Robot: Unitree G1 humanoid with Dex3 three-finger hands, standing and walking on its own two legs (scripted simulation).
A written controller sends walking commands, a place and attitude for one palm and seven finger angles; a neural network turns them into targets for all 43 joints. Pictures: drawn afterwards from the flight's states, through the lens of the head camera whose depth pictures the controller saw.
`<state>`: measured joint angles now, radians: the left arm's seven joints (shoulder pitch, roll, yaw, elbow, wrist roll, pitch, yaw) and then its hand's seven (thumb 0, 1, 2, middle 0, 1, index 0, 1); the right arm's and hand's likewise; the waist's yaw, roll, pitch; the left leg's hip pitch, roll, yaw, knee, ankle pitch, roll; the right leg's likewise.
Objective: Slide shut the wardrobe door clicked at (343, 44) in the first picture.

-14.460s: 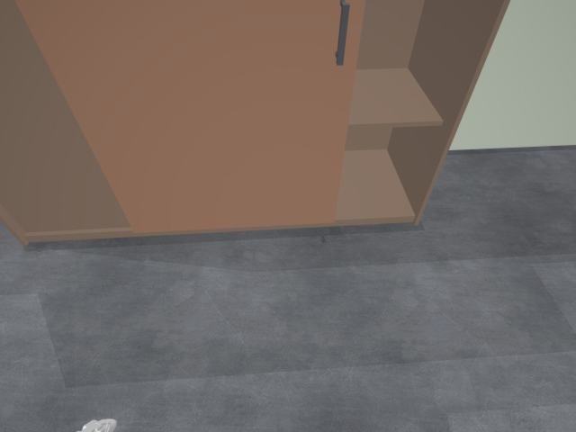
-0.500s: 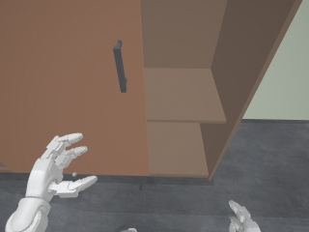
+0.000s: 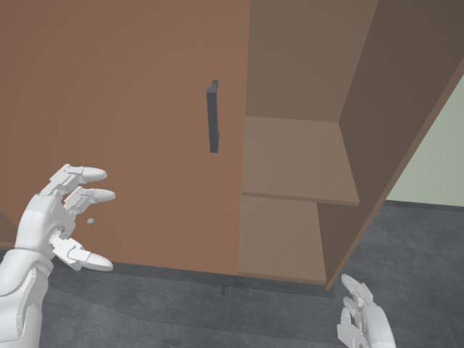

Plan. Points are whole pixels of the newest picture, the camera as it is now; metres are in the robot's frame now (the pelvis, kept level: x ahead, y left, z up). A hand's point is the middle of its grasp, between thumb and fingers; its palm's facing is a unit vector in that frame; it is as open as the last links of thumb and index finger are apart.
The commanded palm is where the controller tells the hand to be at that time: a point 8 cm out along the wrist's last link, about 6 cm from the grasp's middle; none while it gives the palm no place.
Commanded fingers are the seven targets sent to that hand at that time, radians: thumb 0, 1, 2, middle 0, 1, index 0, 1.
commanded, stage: raise the hand with hooked fingers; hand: left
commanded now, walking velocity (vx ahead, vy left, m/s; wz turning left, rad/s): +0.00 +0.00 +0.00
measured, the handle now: (214, 117) +0.55 +0.10 +0.13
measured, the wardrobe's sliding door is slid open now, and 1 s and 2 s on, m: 0.38 0.38 0.38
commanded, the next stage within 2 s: move the hooked fingers beside the handle in 0.72 s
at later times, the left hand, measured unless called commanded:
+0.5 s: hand (80, 199) +0.28 +0.27 +0.15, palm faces +0.03 -1.00 -0.06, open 14.0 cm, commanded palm +0.25 +0.32 +0.15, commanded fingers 0.00 -0.50 0.30 -0.30 -1.20 -0.30 -1.20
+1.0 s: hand (94, 191) +0.29 +0.25 +0.15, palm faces +0.05 -1.00 -0.06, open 14.0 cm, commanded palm +0.27 +0.30 +0.15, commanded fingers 0.00 -0.50 0.30 -0.30 -1.20 -0.30 -1.20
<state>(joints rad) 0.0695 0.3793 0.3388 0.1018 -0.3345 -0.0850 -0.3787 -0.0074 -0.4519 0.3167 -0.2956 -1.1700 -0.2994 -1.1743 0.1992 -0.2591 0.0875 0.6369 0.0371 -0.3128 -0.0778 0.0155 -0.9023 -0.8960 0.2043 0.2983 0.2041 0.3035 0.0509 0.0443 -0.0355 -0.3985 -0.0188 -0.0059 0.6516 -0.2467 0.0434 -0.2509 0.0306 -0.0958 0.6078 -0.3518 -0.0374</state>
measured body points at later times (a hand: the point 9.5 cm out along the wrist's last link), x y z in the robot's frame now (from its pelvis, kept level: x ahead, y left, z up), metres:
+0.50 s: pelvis +0.00 +0.00 +0.01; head -0.01 -0.01 +0.46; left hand +0.27 +0.32 +0.15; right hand +0.17 -0.24 -0.06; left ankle +0.06 +0.09 -0.72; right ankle -0.02 -0.10 -0.72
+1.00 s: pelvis +0.00 -0.01 +0.01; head -0.01 -0.03 +0.46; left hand +0.28 +0.31 +0.16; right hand +0.18 -0.25 -0.06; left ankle +0.06 +0.09 -0.72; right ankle -0.02 -0.10 -0.72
